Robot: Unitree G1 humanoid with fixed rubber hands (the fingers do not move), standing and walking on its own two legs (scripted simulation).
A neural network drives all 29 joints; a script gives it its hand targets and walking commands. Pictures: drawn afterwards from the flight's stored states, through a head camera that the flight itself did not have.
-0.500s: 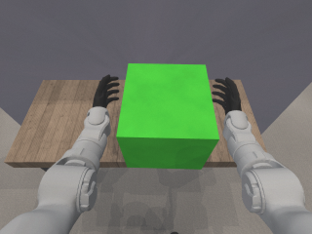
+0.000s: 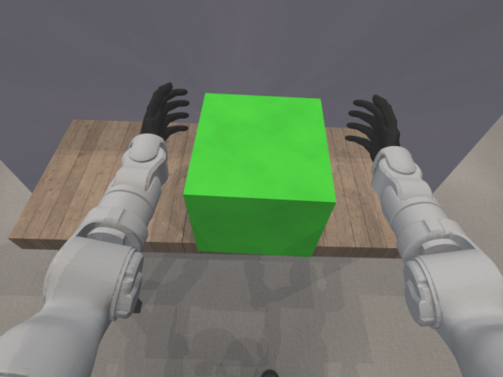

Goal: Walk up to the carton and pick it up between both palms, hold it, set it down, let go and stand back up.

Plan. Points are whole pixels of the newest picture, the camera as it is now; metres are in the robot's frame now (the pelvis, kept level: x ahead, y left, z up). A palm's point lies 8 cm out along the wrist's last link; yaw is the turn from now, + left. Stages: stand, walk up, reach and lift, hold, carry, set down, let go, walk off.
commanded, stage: set down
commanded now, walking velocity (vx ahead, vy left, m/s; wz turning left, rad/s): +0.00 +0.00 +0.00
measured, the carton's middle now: (258, 175) +0.47 -0.03 +0.01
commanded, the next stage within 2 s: none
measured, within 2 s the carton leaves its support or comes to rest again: neither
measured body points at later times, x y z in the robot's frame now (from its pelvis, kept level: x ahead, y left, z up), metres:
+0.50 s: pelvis +0.01 -0.01 +0.02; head +0.04 +0.00 +0.46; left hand +0.47 +0.15 +0.13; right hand +0.43 -0.23 +0.13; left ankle +0.00 +0.13 -0.73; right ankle +0.07 -0.08 -0.73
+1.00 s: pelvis +0.04 +0.01 +0.02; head +0.04 +0.03 +0.47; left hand +0.39 +0.18 +0.08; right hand +0.36 -0.22 +0.08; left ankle +0.01 +0.13 -0.73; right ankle +0.07 -0.08 -0.73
